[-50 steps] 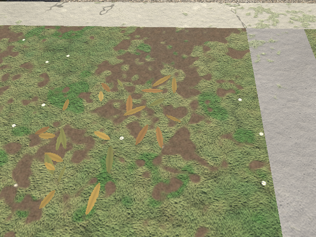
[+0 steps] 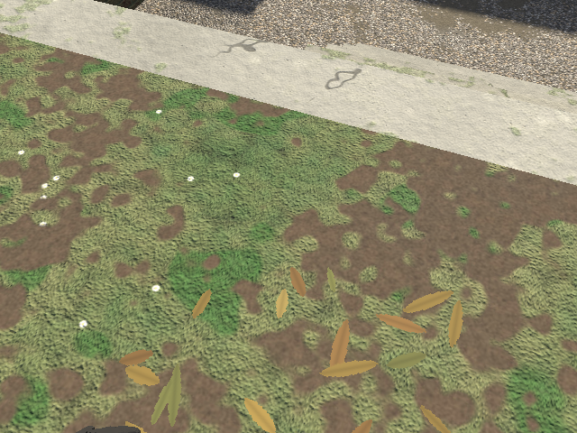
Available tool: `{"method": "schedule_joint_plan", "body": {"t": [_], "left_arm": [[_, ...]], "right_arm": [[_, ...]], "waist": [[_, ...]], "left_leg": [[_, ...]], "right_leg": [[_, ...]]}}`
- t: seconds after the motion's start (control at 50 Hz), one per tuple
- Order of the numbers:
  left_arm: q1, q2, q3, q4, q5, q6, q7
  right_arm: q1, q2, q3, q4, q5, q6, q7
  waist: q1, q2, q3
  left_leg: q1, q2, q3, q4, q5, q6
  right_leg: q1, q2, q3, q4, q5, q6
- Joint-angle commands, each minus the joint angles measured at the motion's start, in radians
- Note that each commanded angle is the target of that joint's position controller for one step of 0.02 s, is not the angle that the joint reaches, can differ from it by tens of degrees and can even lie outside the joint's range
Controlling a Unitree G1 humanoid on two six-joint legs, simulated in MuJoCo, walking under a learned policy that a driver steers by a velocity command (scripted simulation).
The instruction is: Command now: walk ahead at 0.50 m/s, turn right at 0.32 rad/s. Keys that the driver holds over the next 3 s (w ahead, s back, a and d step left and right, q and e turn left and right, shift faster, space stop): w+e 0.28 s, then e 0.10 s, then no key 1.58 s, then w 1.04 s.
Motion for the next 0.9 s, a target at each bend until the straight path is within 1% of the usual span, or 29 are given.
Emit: {"method": "schedule_joint_plan", "body": {"t": [0.02, 0.04, 0.06, 0.08, 0.1, 0.12, 0.16, 0.22, 0.28, 0.38, 0.44, 0.46, 0.48, 0.5, 0.52, 0.54, 0.56, 0.58, 0.6, 0.62, 0.66, 0.7, 0.74, 0.78, 0.8, 0.82, 0.84, 0.88, 0.9], "left_arm": [[0.337, 0.281, 0.084, 0.007, 0.005, -0.002, 0.002], [0.343, 0.190, 0.064, 0.007, -0.013, 0.004, 0.005], [0.280, 0.162, 0.056, -0.014, -0.007, 0.010, 0.013], [0.223, 0.159, 0.053, -0.035, 0.001, 0.015, 0.015], [0.187, 0.147, 0.049, -0.050, 0.005, 0.017, 0.015], [0.170, 0.141, 0.044, -0.061, 0.012, 0.017, 0.018], [0.165, 0.140, 0.045, -0.070, 0.004, 0.017, 0.023], [0.204, 0.174, 0.056, -0.064, -0.002, 0.020, 0.041], [0.251, 0.179, 0.059, -0.051, -0.011, 0.034, 0.056], [0.318, 0.179, 0.065, -0.030, -0.016, 0.077, 0.077], [0.278, 0.162, 0.062, -0.050, -0.007, 0.092, 0.091], [0.239, 0.151, 0.058, -0.064, -0.008, 0.091, 0.092], [0.223, 0.112, 0.045, -0.088, 0.004, 0.085, 0.089], [0.334, 0.062, 0.029, -0.090, 0.017, 0.076, 0.086], [0.460, 0.096, 0.021, -0.076, 0.004, 0.073, 0.076], [0.448, 0.174, 0.040, -0.052, -0.006, 0.083, 0.073], [0.335, 0.197, 0.048, -0.065, -0.008, 0.102, 0.077], [0.275, 0.186, 0.049, -0.074, -0.002, 0.121, 0.082], [0.252, 0.167, 0.048, -0.082, 0.007, 0.137, 0.087], [0.268, 0.128, 0.038, -0.079, 0.008, 0.145, 0.086], [0.292, 0.073, 0.021, -0.068, 0.014, 0.142, 0.086], [0.263, 0.066, 0.014, -0.069, 0.017, 0.133, 0.083], [0.247, 0.083, 0.019, -0.068, 0.015, 0.135, 0.080], [0.233, 0.080, 0.020, -0.065, 0.023, 0.137, 0.074], [0.208, 0.087, 0.020, -0.079, 0.036, 0.138, 0.074], [0.196, 0.119, 0.023, -0.098, 0.048, 0.136, 0.078], [0.163, 0.184, 0.038, -0.097, 0.041, 0.138, 0.080], [0.154, 0.094, 0.018, -0.085, 0.046, 0.123, 0.072], [0.144, 0.087, 0.014, -0.085, 0.047, 0.114, 0.070]], "right_arm": [[0.098, -0.012, 0.014, -0.102, -0.015, -0.038, 0.009], [0.033, -0.094, 0.008, -0.103, 0.002, -0.063, 0.021], [-0.076, -0.128, -0.001, -0.139, 0.028, -0.080, 0.030], [-0.130, -0.120, 0.003, -0.152, 0.020, -0.089, 0.027], [-0.153, -0.120, -0.004, -0.159, -0.001, -0.091, 0.022], [-0.136, -0.117, -0.009, -0.166, -0.010, -0.083, 0.019], [-0.106, -0.097, -0.009, -0.171, -0.014, -0.064, 0.012], [-0.176, -0.072, -0.003, -0.197, -0.018, -0.046, 0.000], [-0.285, -0.048, 0.005, -0.221, -0.015, -0.051, 0.002], [-0.398, -0.057, 0.001, -0.257, -0.006, -0.066, 0.021], [-0.342, -0.087, -0.011, -0.240, -0.008, -0.077, 0.030], [-0.283, -0.094, -0.016, -0.227, -0.016, -0.084, 0.028], [-0.200, -0.133, -0.023, -0.219, -0.036, -0.090, 0.022], [-0.126, -0.182, -0.029, -0.220, -0.057, -0.082, 0.015], [-0.064, -0.158, -0.028, -0.187, -0.030, -0.061, 0.019], [-0.101, -0.117, -0.020, -0.206, -0.004, -0.045, 0.020], [-0.156, -0.077, -0.005, -0.221, -0.003, -0.031, 0.019], [-0.205, -0.053, 0.011, -0.221, -0.011, -0.021, 0.022], [-0.251, -0.040, 0.021, -0.218, -0.016, -0.015, 0.024], [-0.281, -0.056, 0.019, -0.209, -0.024, -0.008, 0.028], [-0.300, -0.071, 0.011, -0.195, -0.027, -0.003, 0.031], [-0.274, -0.084, 0.006, -0.178, -0.020, 0.002, 0.027], [-0.261, -0.092, 0.006, -0.168, -0.010, 0.010, 0.024], [-0.269, -0.079, 0.016, -0.162, -0.003, 0.019, 0.025], [-0.240, -0.054, 0.027, -0.147, -0.005, 0.018, 0.027], [-0.217, -0.035, 0.035, -0.138, -0.014, 0.014, 0.030], [-0.169, -0.042, 0.031, -0.136, -0.019, 0.010, 0.034], [-0.215, -0.048, 0.028, -0.129, -0.019, 0.012, 0.027], [-0.208, -0.041, 0.028, -0.119, -0.016, 0.016, 0.022]], "waist": [[0.086, -0.310, -0.344], [0.137, -0.202, -0.324], [0.142, -0.125, -0.178], [0.116, -0.006, -0.107], [0.086, 0.045, -0.058], [0.052, 0.023, -0.060], [0.027, -0.022, -0.054], [0.042, -0.037, -0.028], [0.084, -0.057, -0.022], [0.116, -0.096, -0.038], [0.081, -0.122, -0.063], [0.040, -0.121, -0.088], [0.007, -0.081, -0.189], [0.035, 0.121, -0.311], [0.048, 0.315, -0.440], [0.038, 0.182, -0.380], [0.022, 0.101, -0.258], [0.032, 0.054, -0.173], [0.058, 0.057, -0.121], [0.085, 0.093, -0.085], [0.096, 0.149, -0.090], [0.074, 0.156, -0.135], [0.068, 0.145, -0.155], [0.084, 0.132, -0.118], [0.081, 0.116, -0.092], [0.070, 0.064, -0.079], [0.011, -0.059, -0.036], [0.035, -0.094, 0.009], [0.030, -0.098, 0.021]], "left_leg": [[-0.625, -0.040, -0.007, 0.805, 0.017, -0.042], [-0.753, 0.005, -0.124, 0.883, -0.037, -0.026], [-0.813, 0.049, -0.116, 0.866, 0.050, -0.017], [-0.781, 0.086, -0.099, 0.801, 0.116, -0.015], [-0.744, 0.110, -0.087, 0.726, 0.149, -0.025], [-0.684, 0.129, -0.090, 0.680, 0.168, -0.033], [-0.652, 0.141, -0.073, 0.594, 0.174, -0.062], [-0.667, 0.129, -0.045, 0.441, 0.289, -0.106], [-0.623, 0.094, -0.043, 0.233, 0.478, -0.118], [-0.520, -0.001, -0.038, 0.036, 0.538, -0.101], [-0.467, 0.002, -0.053, -0.045, 0.508, -0.063], [-0.374, 0.017, -0.039, -0.120, 0.598, -0.036], [-0.162, 0.127, -0.103, -0.088, 0.829, 0.021], [0.149, 0.364, -0.331, 0.013, 1.292, 0.165], [0.292, 0.535, -0.582, 0.016, 1.249, 0.311], [0.193, 0.496, -0.583, -0.030, 0.962, 0.290], [0.079, 0.424, -0.468, -0.057, 0.799, 0.234], [-0.060, 0.369, -0.390, -0.100, 0.696, 0.204], [-0.182, 0.325, -0.335, -0.135, 0.626, 0.181], [-0.295, 0.269, -0.260, -0.172, 0.605, 0.160], [-0.367, 0.213, -0.161, -0.186, 0.679, 0.158], [-0.325, 0.231, -0.162, -0.173, 0.696, 0.175], [-0.310, 0.247, -0.179, -0.168, 0.546, 0.174], [-0.372, 0.221, -0.175, -0.167, 0.287, 0.131], [-0.413, 0.196, -0.173, -0.169, 0.159, 0.080], [-0.458, 0.165, -0.150, -0.135, 0.055, 0.022], [-0.451, 0.085, -0.065, -0.108, 0.044, -0.024], [-0.314, 0.065, -0.022, -0.044, 0.167, -0.057], [-0.298, 0.071, -0.023, -0.033, 0.193, -0.050]], "right_leg": [[0.864, -0.351, 0.741, -0.130, -0.082, -0.310], [0.889, -0.338, 0.816, -0.213, -0.264, -0.274], [0.767, -0.311, 0.686, -0.234, -0.243, -0.232], [0.624, -0.277, 0.592, -0.249, -0.146, -0.210], [0.514, -0.246, 0.532, -0.267, -0.029, -0.206], [0.449, -0.221, 0.491, -0.284, 0.051, -0.205], [0.382, -0.190, 0.431, -0.307, 0.126, -0.211], [0.310, -0.158, 0.362, -0.322, 0.178, -0.202], [0.285, -0.109, 0.322, -0.302, 0.131, -0.150], [0.338, -0.089, 0.371, -0.153, 0.278, -0.082], [0.430, -0.112, 0.436, -0.039, 0.307, -0.057], [0.429, -0.083, 0.417, 0.037, 0.347, -0.029], [0.356, -0.039, 0.380, 0.192, 0.276, 0.008], [0.122, 0.073, 0.294, 0.473, -0.243, 0.068], [-0.041, 0.106, 0.246, 0.680, -0.694, 0.107], [-0.091, 0.045, 0.267, 0.776, -0.634, 0.131], [-0.122, 0.020, 0.222, 0.800, -0.564, 0.149], [-0.112, -0.003, 0.200, 0.749, -0.520, 0.155], [-0.055, -0.036, 0.194, 0.669, -0.488, 0.157], [0.033, -0.040, 0.155, 0.575, -0.451, 0.159], [0.157, -0.035, 0.092, 0.393, -0.409, 0.163], [0.213, -0.043, 0.086, 0.267, -0.334, 0.156], [0.270, -0.043, 0.081, 0.157, -0.246, 0.141], [0.363, -0.027, 0.060, -0.001, -0.134, 0.110], [0.398, -0.045, 0.086, -0.058, -0.106, 0.088], [0.431, -0.123, 0.171, -0.086, -0.075, 0.056], [0.332, -0.152, 0.202, -0.086, -0.207, 0.016], [0.158, -0.111, 0.188, -0.150, -0.442, 0.027], [0.140, -0.101, 0.178, -0.149, -0.414, 0.045]]}}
